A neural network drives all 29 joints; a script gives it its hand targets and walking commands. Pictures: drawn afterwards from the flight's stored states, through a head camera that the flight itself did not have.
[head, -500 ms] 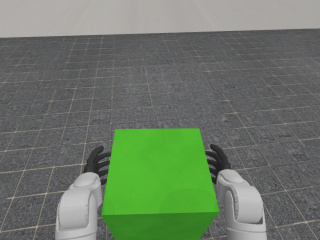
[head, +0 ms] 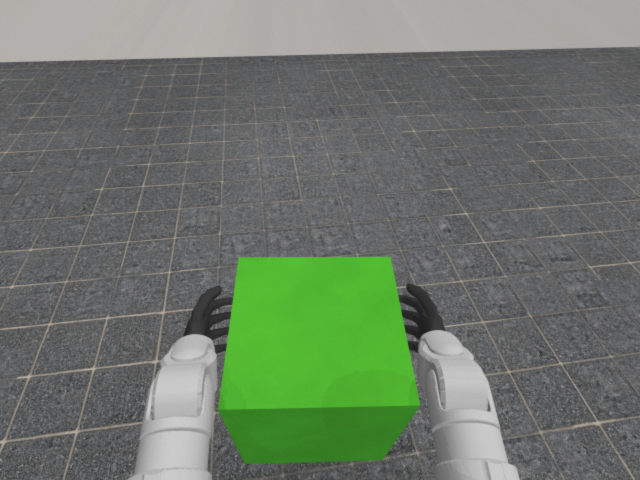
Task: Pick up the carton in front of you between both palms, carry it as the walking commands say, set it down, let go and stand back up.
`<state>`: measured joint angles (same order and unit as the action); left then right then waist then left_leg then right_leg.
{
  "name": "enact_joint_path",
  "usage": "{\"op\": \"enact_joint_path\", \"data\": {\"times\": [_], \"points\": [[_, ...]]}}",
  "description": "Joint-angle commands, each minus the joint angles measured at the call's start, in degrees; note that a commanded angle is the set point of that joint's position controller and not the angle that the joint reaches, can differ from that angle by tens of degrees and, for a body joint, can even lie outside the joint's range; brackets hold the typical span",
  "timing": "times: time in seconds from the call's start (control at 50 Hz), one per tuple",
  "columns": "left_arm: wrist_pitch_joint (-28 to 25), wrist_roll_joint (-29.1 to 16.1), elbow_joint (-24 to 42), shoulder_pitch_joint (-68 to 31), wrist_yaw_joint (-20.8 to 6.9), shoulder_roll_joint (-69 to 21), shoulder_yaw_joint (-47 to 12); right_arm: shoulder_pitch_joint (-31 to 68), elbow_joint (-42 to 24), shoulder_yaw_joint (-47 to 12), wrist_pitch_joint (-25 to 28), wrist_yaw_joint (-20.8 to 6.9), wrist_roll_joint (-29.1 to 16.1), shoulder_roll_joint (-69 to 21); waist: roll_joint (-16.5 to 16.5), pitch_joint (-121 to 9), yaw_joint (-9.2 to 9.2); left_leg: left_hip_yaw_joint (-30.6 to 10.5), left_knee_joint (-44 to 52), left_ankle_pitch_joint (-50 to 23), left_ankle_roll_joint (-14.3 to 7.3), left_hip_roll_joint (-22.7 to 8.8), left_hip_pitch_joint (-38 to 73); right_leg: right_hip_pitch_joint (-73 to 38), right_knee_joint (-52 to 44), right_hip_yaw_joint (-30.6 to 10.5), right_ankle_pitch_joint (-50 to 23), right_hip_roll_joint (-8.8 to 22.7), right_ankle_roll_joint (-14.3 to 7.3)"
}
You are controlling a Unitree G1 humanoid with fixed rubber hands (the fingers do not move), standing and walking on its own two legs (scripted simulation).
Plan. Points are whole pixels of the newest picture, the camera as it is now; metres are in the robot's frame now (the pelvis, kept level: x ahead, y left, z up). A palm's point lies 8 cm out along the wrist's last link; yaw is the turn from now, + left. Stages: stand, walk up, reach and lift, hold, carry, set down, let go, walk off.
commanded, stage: carry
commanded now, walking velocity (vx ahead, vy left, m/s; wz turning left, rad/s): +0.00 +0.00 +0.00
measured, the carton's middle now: (314, 364) +0.29 +0.00 -0.05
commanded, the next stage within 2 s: hold in 0.26 s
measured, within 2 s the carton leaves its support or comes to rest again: neither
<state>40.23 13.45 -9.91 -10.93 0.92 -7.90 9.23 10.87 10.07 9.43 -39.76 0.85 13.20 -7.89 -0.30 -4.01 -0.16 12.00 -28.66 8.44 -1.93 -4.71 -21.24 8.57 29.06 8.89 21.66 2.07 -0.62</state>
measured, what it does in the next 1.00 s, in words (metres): shifts its weight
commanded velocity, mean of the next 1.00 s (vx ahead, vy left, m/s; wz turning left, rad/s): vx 0.00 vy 0.00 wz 0.00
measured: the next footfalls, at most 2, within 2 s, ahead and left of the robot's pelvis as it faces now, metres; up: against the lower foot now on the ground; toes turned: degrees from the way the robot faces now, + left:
none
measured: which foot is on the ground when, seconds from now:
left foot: down 0.00-1.00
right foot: down 0.00-1.00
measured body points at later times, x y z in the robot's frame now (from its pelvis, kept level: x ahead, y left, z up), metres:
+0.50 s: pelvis -0.02 +0.00 +0.01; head -0.02 +0.02 +0.46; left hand +0.28 +0.13 +0.03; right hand +0.26 -0.17 +0.03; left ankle +0.07 +0.12 -0.73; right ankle -0.07 -0.11 -0.73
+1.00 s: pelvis -0.05 +0.03 -0.02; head +0.07 +0.04 +0.41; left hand +0.35 +0.12 -0.06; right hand +0.31 -0.18 -0.05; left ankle +0.07 +0.12 -0.73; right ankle -0.07 -0.11 -0.73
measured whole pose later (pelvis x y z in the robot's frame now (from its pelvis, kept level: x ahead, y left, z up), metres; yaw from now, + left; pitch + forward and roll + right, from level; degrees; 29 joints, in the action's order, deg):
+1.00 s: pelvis -0.05 +0.03 -0.02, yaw -9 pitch +8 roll -1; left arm 20.1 24.2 -31.0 -34.1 0.3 -11.6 27.9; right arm 36.4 37.0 31.0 -16.4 -4.7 24.5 -7.9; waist -3.0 6.6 0.6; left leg -2.5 -39.0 9.4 -0.9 2.7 -37.9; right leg 30.3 43.6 -7.3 21.7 -3.0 1.2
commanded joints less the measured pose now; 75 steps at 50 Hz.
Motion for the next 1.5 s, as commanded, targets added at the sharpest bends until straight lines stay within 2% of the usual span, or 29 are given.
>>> {"op": "enact_joint_path", "data": {"times": [0.0,0.1,0.24,0.26,0.28,0.3,0.32,0.36,0.38,0.42,0.46,0.54,0.6,0.68,0.72,0.78,0.84,0.88,0.96,1.06,1.14,1.2,1.26,1.36,1.48], "points": [[-3.98,-11.96,2.69,-23.88,-10.98,-46.38,-29.19,23.8,-2.29,-29.21,3.69,-11.23,-11.77,-46.53,0.31,-11.92,0.11,-6.92,2.22,-9.37,0.02,-5.38,11.71,4.32,-5.68,-5.24,-10.67,6.54,-1.06],[-1.59,-13.66,6.23,-22.5,-11.39,-49.2,-32.37,21.99,-5.17,-31.95,1.38,-11.65,-13.31,-49.55,0.57,-13.33,0.09,-6.82,1.49,-12.31,-0.15,-5.47,12.01,3.76,-4.26,-5.1,-13.09,6.41,-0.87],[0.1,-13.47,6.79,-21.77,-11.57,-48.26,-31.67,21.1,-5.78,-31.12,-0.39,-11.69,-13.03,-48.44,0.28,-12.3,0.14,-6.77,1.38,-11.67,-0.14,-5.33,11.2,4.74,-4.47,-5.22,-13.03,6.48,-0.85],[0.06,-13.51,8.37,-15.43,-11.36,-48.43,-30.8,17.62,-4.53,-29.13,0.63,-11.71,-12.59,-49.61,-7.05,-3.98,1.22,-15.86,2.76,-22.21,-0.47,9.95,31.98,11.3,-10.09,-16.56,-29.92,-3.5,-1.55],[-0.99,-12.91,11.02,-16.08,-10.61,-45.12,-30.77,16.5,-4.84,-27.97,2.2,-10.68,-10.84,-46.86,-5.8,-7.26,0.34,-16.81,3.29,-22.81,0.2,8.52,36.94,11.02,-10.38,-16.69,-30.14,-3.64,-1.76],[-0.99,-12.73,11.54,-18.3,-10.64,-44.94,-31.28,15.57,-4.95,-26.49,2.53,-10.09,-9.65,-45.64,-3.37,-6.28,-0.83,-16.72,3.91,-24.77,0.45,8.72,33.84,7.67,-10.06,-16.28,-30.89,-4.81,-1.33],[-1.39,-12.76,10.51,-18.65,-10.35,-45.39,-31.7,17.33,-5.34,-26.83,2.94,-9.69,-10.28,-45.43,-3.02,-7.21,-0.54,-17.12,3.6,-26.95,0.16,8.72,35.78,7.92,-10.17,-16.41,-30.96,-5.17,-0.82],[-2.05,-12.94,11.05,-18.52,-10.1,-44.46,-31.91,15.85,-4.31,-27.46,3.82,-9.47,-10.46,-44.85,-1.92,-8.03,-0.24,-16.74,4.03,-26.56,1.16,9.23,36.19,6.84,-11.57,-16.85,-29.92,-5.27,-1.06],[-2.28,-13.11,10.96,-19.45,-10.21,-45.01,-32.52,17.15,-4.63,-27.46,4.1,-9.62,-10.53,-45.06,-1.05,-8.56,-0.39,-16.13,4.54,-24.44,1.78,9.72,34.48,4.68,-11.73,-16.55,-29.38,-5.54,-0.88],[-2.44,-12.07,9.53,-19.57,-10.05,-45.53,-32.02,20.3,-4.35,-28.59,4.23,-10.27,-11.72,-45.87,-1.29,-7.15,0.73,-15.59,5.0,-18.82,1.83,10.45,36.18,7.92,-12.98,-16.54,-23.54,-5.14,-0.61],[-2.36,-11.0,8.04,-19.01,-10.01,-45.56,-30.75,21.34,-3.25,-28.52,4.38,-10.98,-11.86,-45.86,-1.32,-5.15,1.56,-15.63,5.11,-15.43,1.7,10.29,37.03,10.84,-13.82,-16.64,-17.68,-4.79,-1.22],[-2.37,-10.35,5.66,-22.1,-10.47,-46.77,-29.56,25.51,-0.48,-27.18,4.97,-11.89,-11.36,-46.72,-1.72,-2.12,1.74,-15.54,4.99,-9.84,1.75,9.86,38.19,15.83,-14.92,-16.75,-9.28,-4.12,-2.52],[-3.11,-9.49,0.4,-29.07,-10.97,-48.0,-26.88,31.89,5.7,-23.13,6.42,-12.52,-8.99,-47.2,-2.6,-0.1,1.33,-14.84,4.11,-2.1,2.13,9.72,36.82,18.74,-14.72,-16.18,-0.71,-3.9,-3.55],[-5.68,-6.95,-10.85,-38.62,-11.77,-50.5,-20.62,41.74,16.9,-14.99,10.32,-13.99,-4.29,-47.17,-1.51,0.55,0.64,-14.79,2.44,5.71,2.76,9.47,35.66,23.62,-12.05,-15.11,6.81,-4.04,-4.31],[-7.56,-4.8,-16.19,-42.33,-11.73,-50.14,-16.04,45.13,22.8,-9.27,12.84,-14.32,-0.95,-45.74,-0.64,1.06,0.35,-15.97,2.16,9.16,3.13,9.16,33.46,24.74,-9.47,-14.76,7.39,-4.74,-4.57],[-10.32,-0.47,-21.54,-44.37,-10.37,-46.16,-7.51,47.13,28.29,-0.42,15.5,-13.67,4.43,-40.78,0.81,1.6,-0.11,-17.38,0.92,11.38,3.31,8.62,27.22,27.02,-4.86,-13.95,5.8,-6.0,-4.48],[-13.8,3.7,-24.05,-43.22,-8.59,-40.91,-0.49,45.86,30.36,5.48,18.09,-12.78,8.33,-35.94,1.09,-0.39,-0.16,-17.11,-1.54,8.74,3.22,8.65,20.28,30.04,-0.45,-13.08,2.9,-7.03,-3.35],[-16.96,5.66,-24.86,-42.71,-7.4,-38.3,1.97,46.73,30.44,6.74,20.48,-12.59,8.59,-33.63,1.58,-3.91,0.57,-16.76,-4.05,4.86,3.05,9.02,16.12,32.54,2.99,-12.4,0.19,-8.09,-2.5],[-23.84,6.2,-24.53,-44.0,-5.96,-38.04,0.34,48.41,30.81,3.57,26.38,-13.0,6.17,-33.98,0.5,-12.9,1.86,-16.66,-10.45,-4.3,3.11,9.77,11.54,40.41,8.86,-11.81,-4.14,-9.63,-1.32],[-31.14,2.89,-23.48,-48.38,-6.37,-44.81,-9.29,50.86,31.71,-5.1,33.2,-13.67,1.32,-39.81,0.24,-30.2,1.6,-17.2,-20.48,-17.4,2.34,9.71,11.89,52.82,16.08,-11.48,-7.43,-10.98,0.0],[-33.14,-1.37,-19.03,-52.96,-6.7,-47.77,-18.14,53.77,27.55,-14.08,35.12,-13.07,-3.26,-43.71,1.0,-47.45,1.64,-17.5,-28.64,-24.76,2.17,9.37,12.45,62.07,22.32,-11.19,-9.28,-11.52,1.06],[-32.4,-3.26,-17.36,-54.34,-7.36,-47.89,-21.26,55.51,25.11,-18.46,34.32,-12.21,-5.83,-45.38,0.87,-54.73,2.56,-15.62,-32.83,-22.6,2.73,10.16,5.86,64.26,26.52,-10.86,-9.88,-11.92,1.98],[-30.54,-4.06,-18.15,-54.92,-8.8,-47.57,-21.21,56.86,25.59,-19.46,32.13,-11.95,-6.93,-47.44,-0.18,-54.99,3.72,-13.64,-35.18,-16.13,3.05,10.94,-4.93,65.18,29.71,-10.42,-7.62,-12.12,2.79],[-27.11,-3.87,-22.38,-58.02,-11.23,-46.62,-17.5,60.58,29.3,-16.42,28.55,-12.13,-6.22,-49.51,-1.52,-50.41,4.79,-11.72,-38.25,-5.41,3.08,11.45,-20.92,69.51,33.6,-10.09,-1.73,-12.19,3.0],[-25.72,-2.94,-26.33,-62.41,-12.32,-45.01,-12.68,65.45,33.08,-12.82,27.6,-11.0,-5.36,-48.51,-1.47,-50.77,5.74,-10.69,-43.48,-4.65,3.27,11.86,-30.02,76.23,38.47,-9.9,-1.25,-12.83,2.92]]}}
